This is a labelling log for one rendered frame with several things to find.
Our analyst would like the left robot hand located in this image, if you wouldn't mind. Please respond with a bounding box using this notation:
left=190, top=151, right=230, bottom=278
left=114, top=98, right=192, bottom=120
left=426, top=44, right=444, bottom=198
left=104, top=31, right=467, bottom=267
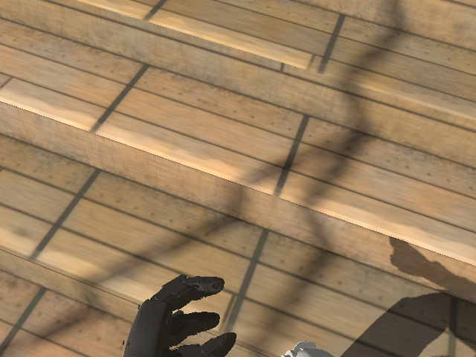
left=123, top=274, right=237, bottom=357

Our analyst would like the right robot shin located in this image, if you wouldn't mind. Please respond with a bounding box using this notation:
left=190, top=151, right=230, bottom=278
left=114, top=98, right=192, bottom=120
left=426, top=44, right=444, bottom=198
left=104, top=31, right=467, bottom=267
left=293, top=341, right=316, bottom=353

